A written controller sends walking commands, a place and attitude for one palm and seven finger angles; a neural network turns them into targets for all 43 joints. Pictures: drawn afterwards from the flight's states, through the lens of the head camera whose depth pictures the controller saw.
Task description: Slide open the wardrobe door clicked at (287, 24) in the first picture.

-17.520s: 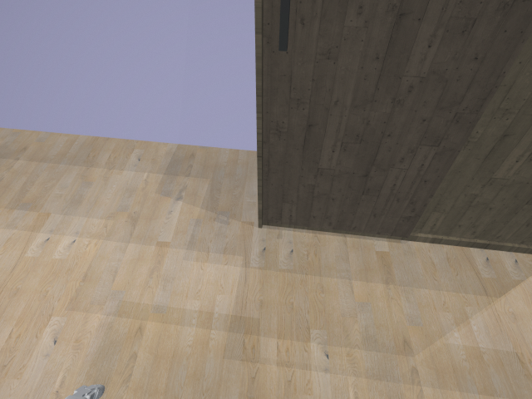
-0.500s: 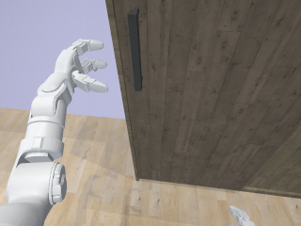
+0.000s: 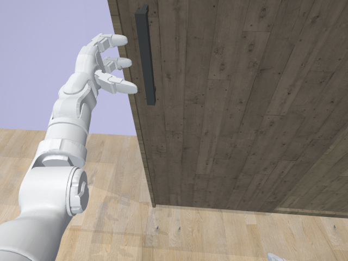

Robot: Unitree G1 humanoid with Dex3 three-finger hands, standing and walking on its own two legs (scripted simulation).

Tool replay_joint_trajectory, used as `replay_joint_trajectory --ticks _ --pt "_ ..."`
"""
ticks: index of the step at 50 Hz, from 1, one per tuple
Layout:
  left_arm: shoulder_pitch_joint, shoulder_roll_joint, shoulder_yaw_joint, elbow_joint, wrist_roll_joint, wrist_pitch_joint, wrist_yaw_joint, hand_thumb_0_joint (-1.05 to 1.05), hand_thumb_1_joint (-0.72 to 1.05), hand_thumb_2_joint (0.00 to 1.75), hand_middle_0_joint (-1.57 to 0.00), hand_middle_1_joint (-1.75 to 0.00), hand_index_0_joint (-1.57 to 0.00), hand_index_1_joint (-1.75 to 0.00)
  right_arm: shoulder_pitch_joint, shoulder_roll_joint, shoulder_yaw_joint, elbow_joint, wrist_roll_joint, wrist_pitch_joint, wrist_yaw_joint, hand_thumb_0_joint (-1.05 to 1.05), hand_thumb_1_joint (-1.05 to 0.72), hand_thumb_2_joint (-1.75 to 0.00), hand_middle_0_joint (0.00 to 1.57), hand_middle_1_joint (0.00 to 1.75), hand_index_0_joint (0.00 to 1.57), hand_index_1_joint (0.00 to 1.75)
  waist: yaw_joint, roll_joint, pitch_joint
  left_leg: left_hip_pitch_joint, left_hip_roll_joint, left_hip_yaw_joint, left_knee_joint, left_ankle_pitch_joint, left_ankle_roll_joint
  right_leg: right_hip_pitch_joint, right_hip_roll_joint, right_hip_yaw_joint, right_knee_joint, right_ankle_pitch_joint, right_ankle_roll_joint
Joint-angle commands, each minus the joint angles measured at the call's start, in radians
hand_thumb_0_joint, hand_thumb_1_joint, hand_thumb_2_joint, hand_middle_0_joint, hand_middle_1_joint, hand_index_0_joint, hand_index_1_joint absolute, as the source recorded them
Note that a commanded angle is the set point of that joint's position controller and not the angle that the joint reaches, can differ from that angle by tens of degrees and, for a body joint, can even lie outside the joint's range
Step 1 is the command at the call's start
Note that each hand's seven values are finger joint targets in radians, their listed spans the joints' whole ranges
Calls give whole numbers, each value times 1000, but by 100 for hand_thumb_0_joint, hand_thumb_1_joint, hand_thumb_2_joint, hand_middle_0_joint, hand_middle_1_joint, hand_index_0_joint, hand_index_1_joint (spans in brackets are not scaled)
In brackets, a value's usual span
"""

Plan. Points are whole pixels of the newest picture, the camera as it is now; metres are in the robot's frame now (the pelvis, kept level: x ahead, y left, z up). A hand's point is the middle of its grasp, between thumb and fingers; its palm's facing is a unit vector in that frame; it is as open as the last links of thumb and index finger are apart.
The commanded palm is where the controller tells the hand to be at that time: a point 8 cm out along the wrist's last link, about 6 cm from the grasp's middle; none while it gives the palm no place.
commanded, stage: move the hooked fingers beside the handle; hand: left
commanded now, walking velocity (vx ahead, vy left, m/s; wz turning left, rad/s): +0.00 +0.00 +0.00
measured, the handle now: (148, 60) +0.52 +0.07 +0.22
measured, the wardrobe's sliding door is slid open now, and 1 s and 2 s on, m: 0.00 0.00 0.00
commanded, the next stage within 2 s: feel for the door with the fingertips in 0.64 s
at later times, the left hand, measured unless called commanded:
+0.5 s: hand (125, 70) +0.46 +0.11 +0.23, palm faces -0.08 -1.00 -0.01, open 14.0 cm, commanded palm +0.44 +0.17 +0.23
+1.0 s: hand (134, 71) +0.47 +0.09 +0.22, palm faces -0.10 -0.99 -0.01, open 14.0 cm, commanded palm +0.45 +0.15 +0.22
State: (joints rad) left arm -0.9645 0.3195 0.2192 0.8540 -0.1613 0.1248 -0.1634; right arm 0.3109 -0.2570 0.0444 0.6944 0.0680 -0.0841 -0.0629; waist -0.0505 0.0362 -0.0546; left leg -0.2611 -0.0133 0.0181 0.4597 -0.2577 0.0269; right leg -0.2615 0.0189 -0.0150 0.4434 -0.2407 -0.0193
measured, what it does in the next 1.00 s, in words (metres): stands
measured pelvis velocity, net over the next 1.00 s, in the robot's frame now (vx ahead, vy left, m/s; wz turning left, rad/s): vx -0.01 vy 0.00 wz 0.01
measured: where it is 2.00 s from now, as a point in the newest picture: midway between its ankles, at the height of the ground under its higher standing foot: outside the picture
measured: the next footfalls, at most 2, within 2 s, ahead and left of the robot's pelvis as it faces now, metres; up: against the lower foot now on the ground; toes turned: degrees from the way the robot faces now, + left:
none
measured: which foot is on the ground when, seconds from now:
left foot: down 0.00-1.00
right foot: down 0.00-1.00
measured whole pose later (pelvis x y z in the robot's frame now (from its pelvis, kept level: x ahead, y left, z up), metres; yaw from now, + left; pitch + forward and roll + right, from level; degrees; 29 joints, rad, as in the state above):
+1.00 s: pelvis -0.01 +0.00 +0.00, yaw +1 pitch +4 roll +0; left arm -1.01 0.27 0.16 0.91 -0.16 0.09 -0.12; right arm 0.34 -0.27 0.03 0.73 0.06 -0.10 -0.06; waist -0.06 0.04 -0.04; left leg -0.29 -0.01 0.01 0.47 -0.25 0.02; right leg -0.29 0.02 -0.03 0.45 -0.24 -0.03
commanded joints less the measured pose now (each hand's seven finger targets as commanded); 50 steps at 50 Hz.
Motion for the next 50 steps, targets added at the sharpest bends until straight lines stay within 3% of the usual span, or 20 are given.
replay_joint_trajectory --ticks 1,5,6,10,11,14,18,21,23,25,27,29,32,34,37,39,42,43,48,50 --pt "-493 251 70 -201 3 -68 8 0 -50 30 -30 -120 -30 -120 -7 -135 -52 -129 -2 -28 -12 0 -90 -90 20 30 20 30 16 -62 -311 125 13 -16 -20 322 19 120 -14 -1 -18 378 -7" --pt "-496 236 66 -284 -9 -94 3 0 -50 30 -30 -120 -30 -120 -16 -131 -56 -143 -1 -33 -12 0 -90 -90 20 30 20 30 16 -69 -352 171 19 -19 -14 358 20 134 -9 -1 -16 399 -8" --pt "-515 231 56 -319 -8 -96 0 0 -50 30 -30 -120 -30 -120 -19 -129 -56 -144 -1 -34 -12 0 -90 -90 20 30 20 30 17 -37 -368 184 19 -19 -14 366 18 134 -9 1 -13 402 -10" --pt "-472 207 41 -313 -12 -72 -3 0 -50 30 -30 -120 -30 -120 -30 -127 -56 -139 5 -35 -12 0 -90 -90 20 30 20 30 16 -43 -326 182 21 -21 -13 355 18 111 -6 -6 -21 380 -9" --pt "-524 149 -19 -332 -13 -63 -6 0 -50 30 -30 -120 -30 -120 -35 -124 -53 -134 5 -36 -13 0 -90 -90 20 30 20 30 -4 5 -309 191 19 -23 -17 333 14 80 -7 -7 -25 354 -9" --pt "-513 123 -28 -290 -21 -41 8 0 -50 30 -30 -120 -30 -120 -28 -127 -55 -123 1 -36 -16 0 -90 -90 20 30 20 30 -8 -33 -285 187 20 -35 -19 302 13 60 -7 -15 -35 302 -11" --pt "-591 127 -26 -215 -13 -44 28 0 -50 30 -30 -120 -30 -120 -22 -125 -48 -102 -2 -40 -19 0 -90 -90 20 30 20 30 -24 -58 -259 155 16 -44 -27 227 13 24 -7 -12 -40 240 -8" --pt "-646 153 -10 -229 -3 -82 45 0 -50 30 -30 -120 -30 -120 -15 -125 -48 -102 -8 -46 -18 0 -90 -90 20 30 20 30 -19 -21 -328 183 13 -43 -19 262 11 48 -11 -5 -28 271 -10" --pt "-634 144 -13 -194 0 -97 45 0 -50 30 -30 -120 -30 -120 -8 -122 -47 -97 -8 -49 -15 0 -90 -90 20 30 20 30 -21 -25 -325 183 14 -43 -16 276 8 45 -8 -8 -24 284 -10" --pt "-583 194 34 -134 5 -104 48 0 -50 30 -30 -120 -30 -120 1 -129 -47 -98 -9 -42 -15 0 -90 -90 20 30 20 30 -8 -81 -306 143 15 -37 -19 274 13 71 -9 -6 -22 301 -9" --pt "-593 176 18 -134 13 -108 44 0 -50 30 -30 -120 -30 -120 3 -127 -48 -104 -9 -43 -11 0 -90 -90 20 30 20 30 -7 -55 -317 142 14 -34 -21 268 11 70 -11 -5 -20 301 -9" --pt "-531 203 43 -127 14 -113 45 0 -50 30 -30 -120 -30 -120 4 -130 -50 -118 -9 -35 -11 0 -90 -90 20 30 20 30 7 -82 -326 127 12 -26 -19 284 16 105 -13 -4 -19 322 -8" --pt "-561 185 26 -155 12 -116 36 0 -50 30 -30 -120 -30 -120 1 -129 -51 -123 -4 -38 -10 0 -90 -90 20 30 20 30 0 -71 -314 130 14 -21 -20 268 17 92 -10 1 -23 322 -7" --pt "-530 238 65 -155 9 -120 34 0 -50 30 -30 -120 -30 -120 7 -135 -54 -126 -6 -34 -14 0 -90 -90 20 30 20 30 11 -98 -320 111 12 -20 -24 269 21 129 -13 0 -26 326 -7" --pt "-578 233 47 -164 12 -117 23 0 -50 30 -30 -120 -30 -120 9 -133 -52 -119 -1 -36 -18 0 -90 -90 20 30 20 30 -7 -72 -295 107 12 -16 -24 235 22 99 -11 6 -36 307 -2" --pt "-613 160 -19 -206 6 -124 19 0 -50 30 -30 -120 -30 -120 7 -129 -57 -121 0 -43 -20 0 -90 -90 20 30 20 30 -24 -39 -309 145 14 -20 -18 243 22 81 -12 0 -35 289 -5" --pt "-632 156 -11 -210 -10 -117 17 0 -50 30 -30 -120 -30 -120 12 -131 -56 -100 -1 -56 -21 0 -90 -90 20 30 20 30 -27 -31 -332 172 15 -30 -13 254 18 60 -4 -1 -34 295 -6" --pt "-638 121 -36 -209 -14 -113 16 0 -50 30 -30 -120 -30 -120 10 -127 -54 -97 -1 -60 -18 0 -90 -90 20 30 20 30 -30 -3 -325 178 13 -30 -11 258 16 45 -5 -1 -33 296 -7" --pt "-633 104 -34 -180 -10 -99 50 0 -50 30 -30 -120 -30 -120 17 -129 -55 -81 -8 -61 -9 0 -90 -90 20 30 20 30 -28 -50 -317 151 11 -34 -10 255 14 43 -5 -8 -26 292 -4" --pt "-583 132 8 -166 -3 -99 72 0 -50 30 -30 -120 -30 -120 15 -128 -57 -90 -11 -57 -5 0 -90 -90 20 30 20 30 -6 -77 -341 141 11 -31 -9 280 17 74 -6 -8 -18 318 -5"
